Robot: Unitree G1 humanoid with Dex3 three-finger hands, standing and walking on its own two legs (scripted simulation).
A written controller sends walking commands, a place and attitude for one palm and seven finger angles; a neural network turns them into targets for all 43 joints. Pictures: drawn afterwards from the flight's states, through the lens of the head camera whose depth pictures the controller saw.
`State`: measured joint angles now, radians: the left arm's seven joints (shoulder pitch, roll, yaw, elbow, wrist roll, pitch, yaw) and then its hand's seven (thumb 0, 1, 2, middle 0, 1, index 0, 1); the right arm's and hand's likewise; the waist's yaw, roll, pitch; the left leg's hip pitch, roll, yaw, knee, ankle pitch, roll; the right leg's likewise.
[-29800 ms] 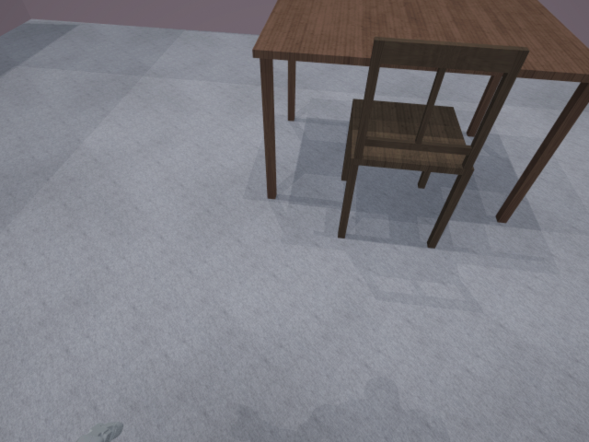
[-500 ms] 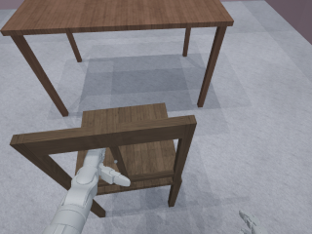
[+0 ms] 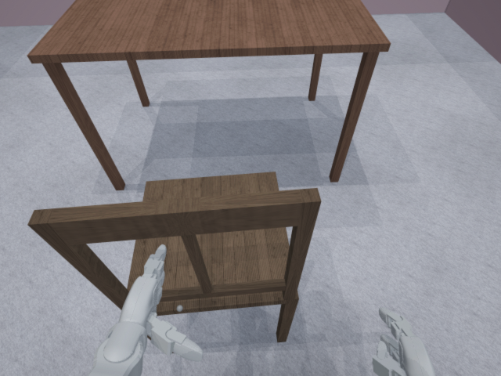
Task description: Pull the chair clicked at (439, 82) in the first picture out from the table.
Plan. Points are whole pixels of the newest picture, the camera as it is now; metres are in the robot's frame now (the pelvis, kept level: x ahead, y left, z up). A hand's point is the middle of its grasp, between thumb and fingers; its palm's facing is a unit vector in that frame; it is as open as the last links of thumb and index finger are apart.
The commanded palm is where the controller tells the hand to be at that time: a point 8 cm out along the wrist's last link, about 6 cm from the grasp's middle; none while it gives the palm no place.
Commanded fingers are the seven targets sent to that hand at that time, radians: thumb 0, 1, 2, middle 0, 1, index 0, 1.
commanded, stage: draw the fingers out of the gap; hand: left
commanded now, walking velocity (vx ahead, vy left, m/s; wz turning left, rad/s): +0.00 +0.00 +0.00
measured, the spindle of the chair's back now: (198, 264) +0.34 +0.11 -0.07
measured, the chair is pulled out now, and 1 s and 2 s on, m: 0.55 0.55 0.55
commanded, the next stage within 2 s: draw the hand back to the body in 0.18 s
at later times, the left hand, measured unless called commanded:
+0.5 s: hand (151, 324) +0.20 +0.14 +0.05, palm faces +0.07 -1.00 -0.02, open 17.5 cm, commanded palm +0.16 +0.20 +0.04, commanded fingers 0.00 -0.55 0.20 0.00 0.00 0.00 0.00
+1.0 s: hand (95, 319) +0.19 +0.19 +0.09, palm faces +0.21 -0.93 -0.32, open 16.1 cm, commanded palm +0.15 +0.25 +0.13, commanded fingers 0.00 0.03 0.48 -0.08 -0.12 -0.08 -0.12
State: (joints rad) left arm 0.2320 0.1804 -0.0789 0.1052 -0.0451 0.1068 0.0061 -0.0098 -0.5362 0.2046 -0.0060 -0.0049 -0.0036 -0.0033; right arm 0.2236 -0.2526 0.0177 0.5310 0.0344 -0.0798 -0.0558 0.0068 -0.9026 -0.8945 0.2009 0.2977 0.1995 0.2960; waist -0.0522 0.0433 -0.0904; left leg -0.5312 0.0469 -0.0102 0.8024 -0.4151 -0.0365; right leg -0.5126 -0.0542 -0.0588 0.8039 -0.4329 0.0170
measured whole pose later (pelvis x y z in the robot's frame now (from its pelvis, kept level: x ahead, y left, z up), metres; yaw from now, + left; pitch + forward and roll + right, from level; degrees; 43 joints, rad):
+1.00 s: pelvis +0.01 +0.00 +0.01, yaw +0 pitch +3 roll -1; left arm 0.62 0.27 0.08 -0.39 -0.06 -0.04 0.11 -0.01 -0.29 0.33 -0.04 -0.06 -0.04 -0.06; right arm 0.22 -0.22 0.01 0.54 0.05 -0.10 -0.11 0.01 -0.90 -0.89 0.20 0.30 0.20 0.30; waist 0.01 0.06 -0.07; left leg -0.40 0.05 -0.02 0.75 -0.41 -0.04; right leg -0.37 -0.05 -0.07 0.73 -0.42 0.02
